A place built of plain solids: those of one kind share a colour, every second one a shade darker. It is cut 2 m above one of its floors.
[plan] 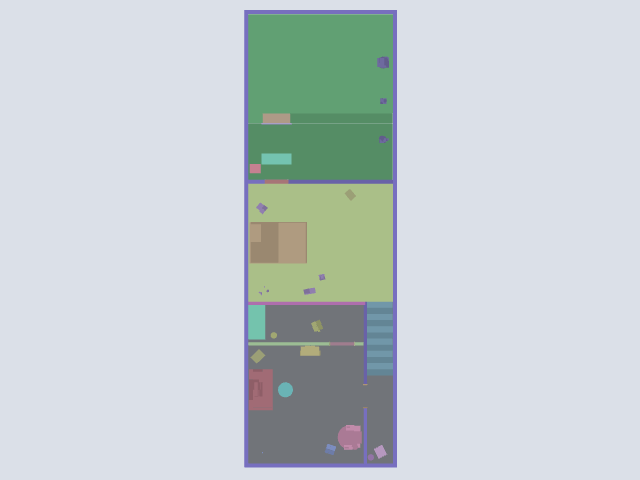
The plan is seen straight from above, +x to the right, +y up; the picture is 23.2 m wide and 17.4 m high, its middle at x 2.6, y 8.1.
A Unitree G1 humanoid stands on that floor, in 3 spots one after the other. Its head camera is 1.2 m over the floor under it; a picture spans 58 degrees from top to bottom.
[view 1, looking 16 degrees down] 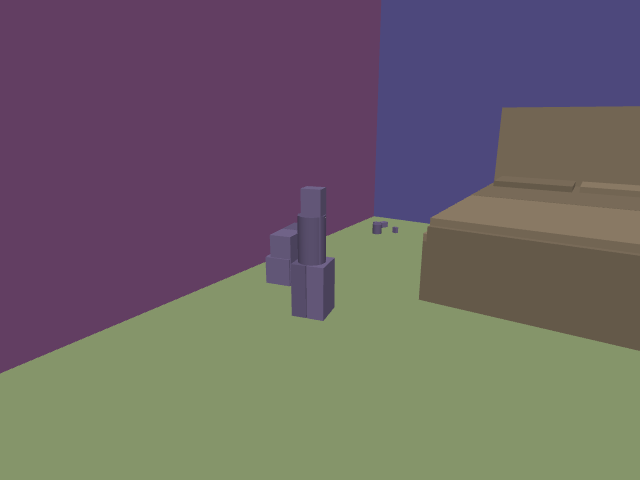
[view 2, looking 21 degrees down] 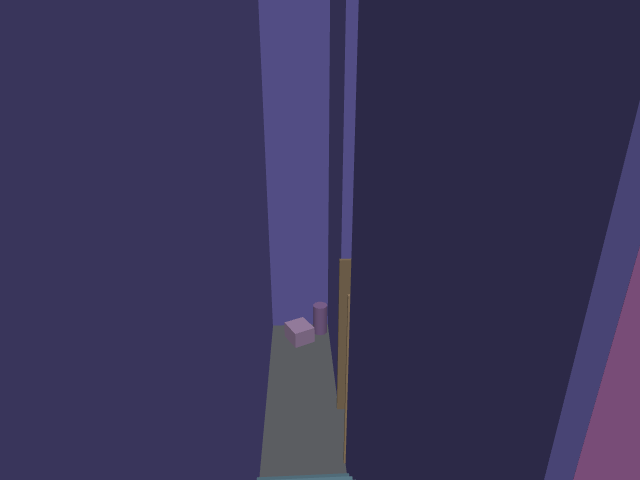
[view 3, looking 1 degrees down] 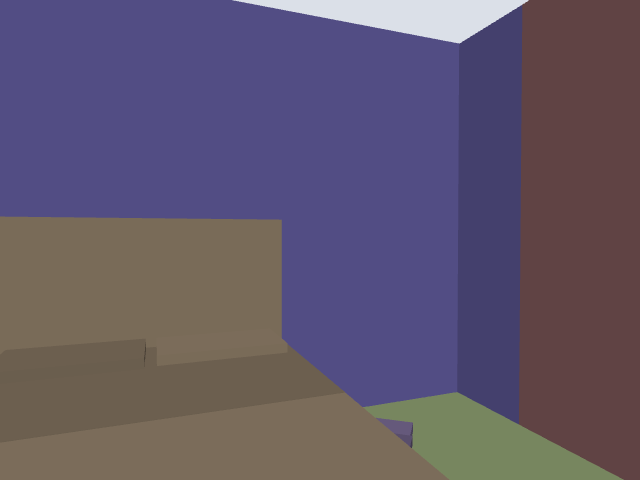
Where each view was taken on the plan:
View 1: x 4.77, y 8.17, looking -147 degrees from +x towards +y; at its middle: clutter_upper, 2.55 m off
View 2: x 4.77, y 6.47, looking -93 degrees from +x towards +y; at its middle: wall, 6.94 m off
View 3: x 2.65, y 8.02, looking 159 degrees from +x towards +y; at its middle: wall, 2.84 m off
